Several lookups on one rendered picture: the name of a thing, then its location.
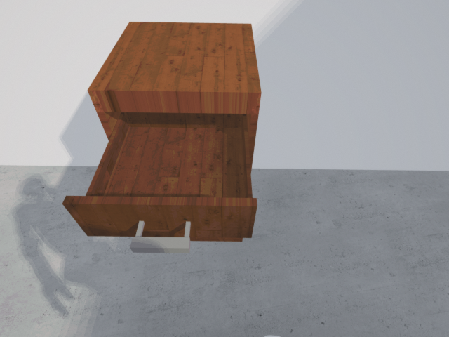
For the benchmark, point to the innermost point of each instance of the cabinet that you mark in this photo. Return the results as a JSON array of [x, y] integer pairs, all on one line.
[[181, 67]]

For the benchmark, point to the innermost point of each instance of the handle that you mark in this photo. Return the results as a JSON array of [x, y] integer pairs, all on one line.
[[141, 244]]

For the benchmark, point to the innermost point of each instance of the drawer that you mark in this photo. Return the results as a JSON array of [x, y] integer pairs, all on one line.
[[169, 168]]

